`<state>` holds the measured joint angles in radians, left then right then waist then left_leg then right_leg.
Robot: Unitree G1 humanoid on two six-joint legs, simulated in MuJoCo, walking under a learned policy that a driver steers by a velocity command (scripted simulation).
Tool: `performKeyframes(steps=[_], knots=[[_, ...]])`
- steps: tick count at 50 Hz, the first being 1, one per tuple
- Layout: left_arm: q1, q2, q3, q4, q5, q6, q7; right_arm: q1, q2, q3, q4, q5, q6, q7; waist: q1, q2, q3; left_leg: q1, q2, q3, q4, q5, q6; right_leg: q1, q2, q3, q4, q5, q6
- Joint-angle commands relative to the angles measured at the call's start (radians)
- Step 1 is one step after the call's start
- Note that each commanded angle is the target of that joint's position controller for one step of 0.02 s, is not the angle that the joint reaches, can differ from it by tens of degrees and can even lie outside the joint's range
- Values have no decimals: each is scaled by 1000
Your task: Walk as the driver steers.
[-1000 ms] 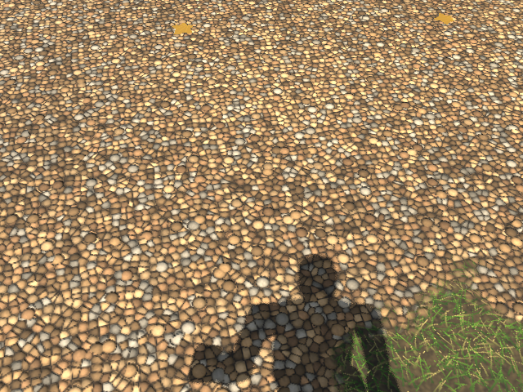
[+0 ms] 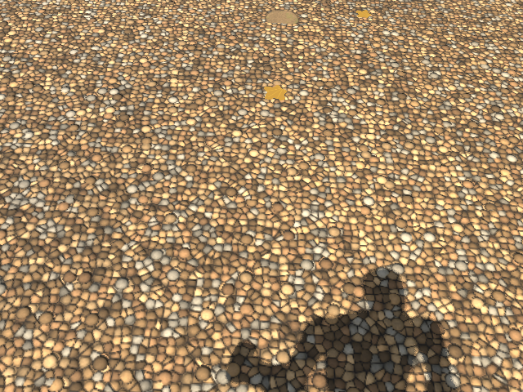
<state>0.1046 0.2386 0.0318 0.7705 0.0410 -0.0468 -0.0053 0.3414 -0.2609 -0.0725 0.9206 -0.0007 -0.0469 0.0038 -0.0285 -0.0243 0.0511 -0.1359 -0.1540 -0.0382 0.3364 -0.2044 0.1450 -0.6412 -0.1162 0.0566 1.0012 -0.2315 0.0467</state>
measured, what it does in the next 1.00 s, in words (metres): walks ahead: right foot, then left foot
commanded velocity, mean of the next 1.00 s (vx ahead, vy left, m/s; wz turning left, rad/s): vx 0.08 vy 0.00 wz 0.12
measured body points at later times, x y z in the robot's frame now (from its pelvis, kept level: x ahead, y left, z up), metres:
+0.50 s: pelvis +0.13 -0.04 +0.00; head +0.16 -0.06 +0.44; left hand +0.20 +0.21 -0.13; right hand +0.24 -0.29 -0.15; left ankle +0.10 +0.09 -0.72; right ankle +0.23 -0.12 -0.74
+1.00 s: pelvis +0.16 -0.02 +0.00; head +0.16 -0.02 +0.45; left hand +0.14 +0.22 -0.15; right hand +0.19 -0.25 -0.16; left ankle +0.11 +0.08 -0.74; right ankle +0.23 -0.12 -0.74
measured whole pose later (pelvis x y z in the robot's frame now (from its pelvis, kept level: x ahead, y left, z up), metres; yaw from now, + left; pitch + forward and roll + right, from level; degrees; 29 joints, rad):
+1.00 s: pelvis +0.16 -0.02 +0.00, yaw +5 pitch -1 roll +0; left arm 0.29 0.19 0.00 1.07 0.01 0.00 0.02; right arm 0.30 -0.18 0.01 1.08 -0.01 -0.01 -0.03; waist 0.02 0.00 0.02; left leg -0.09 -0.04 -0.03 0.39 -0.27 0.03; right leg -0.24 0.02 -0.01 0.38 -0.11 -0.02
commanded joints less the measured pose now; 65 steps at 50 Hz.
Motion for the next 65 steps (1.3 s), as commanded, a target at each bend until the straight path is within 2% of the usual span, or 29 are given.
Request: performKeyframes(steps=[1,4,6,8,9,10,11,12,13,14,15,16,18,19,21,24,27,28,29,30,31,32,34,37,42,52,65], knots=[[24,63,7,-50,-8,10,1,44,-143,-28,-55,4,-4,-6,8,90,-56,4,205,-116,-6,865,43,59,67,-93,-124,103,11],[-47,66,0,-74,-18,7,3,86,-128,-21,-55,-2,10,-16,-40,114,-74,93,212,-128,27,863,4,61,91,-98,-251,179,-13],[-62,73,-4,-77,-20,1,6,90,-124,-18,-58,-12,16,-23,-51,120,-75,138,229,-146,62,858,-1,87,110,-94,-327,179,-31],[11,101,2,-52,-17,-11,12,53,-131,-17,-72,-21,16,-29,-16,127,-86,139,248,-173,130,885,-16,192,130,-75,-406,139,-66],[80,122,10,-30,-15,-18,17,25,-142,-18,-80,-17,11,-31,18,130,-98,134,252,-190,185,908,-26,271,141,-68,-462,143,-87],[163,128,13,-3,-11,-30,23,-6,-149,-17,-84,-6,5,-29,74,103,-113,120,228,-178,287,866,-41,379,134,-68,-581,256,-108],[252,163,19,15,-3,-47,31,-14,-127,-8,-109,6,-7,-25,104,31,-188,19,176,-160,450,612,-64,578,3,40,-583,629,-144],[265,234,30,-4,-5,-43,29,125,-51,4,-114,28,-6,-28,45,-195,-311,-166,15,-67,756,-215,-98,795,-295,324,-499,1254,-314],[261,192,26,-3,-38,-23,20,191,-94,-3,-80,10,12,-36,29,-173,-394,-225,-10,-85,871,-441,-102,777,-350,460,-536,1235,-407],[194,131,11,-16,-46,-16,14,154,-115,-5,-51,-13,30,-36,16,-52,-290,-252,31,-121,916,-388,-111,667,-298,391,-575,998,-396],[129,78,-6,-24,-41,-12,15,84,-109,-2,-57,-25,39,-30,12,-6,-192,-265,60,-114,868,-345,-120,562,-228,298,-623,795,-346],[95,47,-20,-20,-32,-8,20,47,-91,4,-62,-22,51,-23,-1,-17,-137,-240,89,-113,787,-314,-132,482,-172,222,-672,670,-298],[74,70,-20,0,-19,-1,25,67,-63,15,-43,-23,79,-11,-25,-95,-112,-132,93,-55,661,-267,-155,374,-87,108,-717,536,-247],[81,79,-19,11,-15,0,24,73,-55,20,-35,-19,87,-11,-26,-104,-122,-102,90,-34,587,-270,-160,365,-68,86,-721,484,-236],[103,101,-14,30,-15,5,23,46,-44,29,-23,-16,98,-18,-10,-114,-127,-81,98,-5,462,-280,-162,373,-66,93,-740,319,-236],[113,128,-3,46,-19,24,20,-3,-51,36,-15,-15,105,-23,11,-133,-108,-51,114,21,321,-206,-147,348,-66,135,-781,-30,-225],[109,128,2,58,-29,48,23,10,-46,44,14,-20,89,-23,-9,-94,-54,56,123,29,110,-68,-106,234,-48,144,-802,-268,-158],[123,116,1,65,-30,50,22,0,-58,47,11,-29,78,-25,-4,-55,-29,61,171,-40,46,-55,-87,207,-38,143,-793,-292,-116],[140,98,-1,64,-38,51,18,-15,-94,44,5,-35,65,-30,19,15,-15,4,256,-158,-20,-149,-59,216,5,107,-750,-246,-80],[133,75,-3,73,-46,53,14,-52,-82,49,21,-18,57,-27,47,111,34,-190,286,-202,-78,-275,-43,345,70,25,-706,-110,-68],[139,66,-5,92,-40,51,10,-80,-49,61,25,-15,44,-27,62,126,27,-268,289,-209,-128,-311,-61,475,72,19,-658,5,-69],[166,59,-6,113,-35,47,8,-95,-49,62,33,-12,33,-28,78,132,16,-286,275,-187,-135,-288,-83,536,65,20,-650,55,-75],[192,85,-1,145,-28,38,8,-82,-58,60,48,-8,25,-32,77,107,6,-239,243,-147,-114,-207,-99,540,44,38,-653,70,-88],[187,75,-5,178,-32,33,11,-33,-45,61,78,-7,27,-34,52,52,16,-149,230,-120,-72,-119,-86,464,36,50,-680,49,-92],[192,58,-12,226,-32,34,18,-4,-36,64,112,-7,28,-36,40,24,12,-114,231,-109,-58,-70,-77,461,37,49,-685,72,-85],[222,37,-19,302,-33,38,30,19,-6,75,161,-6,26,-43,41,24,9,-78,229,-90,-43,17,-78,482,32,46,-664,142,-90],[229,6,-22,358,-34,44,40,52,25,82,201,-7,26,-51,42,32,21,-59,231,-81,-35,74,-81,496,32,40,-644,190,-90]])
Velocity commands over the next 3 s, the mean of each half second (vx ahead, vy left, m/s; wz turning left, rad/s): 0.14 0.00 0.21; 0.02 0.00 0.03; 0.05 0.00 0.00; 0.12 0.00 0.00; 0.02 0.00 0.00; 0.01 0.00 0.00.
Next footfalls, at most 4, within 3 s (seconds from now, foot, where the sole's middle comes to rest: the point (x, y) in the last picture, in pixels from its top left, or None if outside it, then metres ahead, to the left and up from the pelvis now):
0.22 right None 0.32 -0.12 -0.78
0.56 left None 0.15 0.08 -0.78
1.96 left None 0.35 0.08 -0.78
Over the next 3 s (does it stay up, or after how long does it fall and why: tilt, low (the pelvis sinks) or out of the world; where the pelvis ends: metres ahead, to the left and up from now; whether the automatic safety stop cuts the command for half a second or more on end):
stays up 0.33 -0.04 0.00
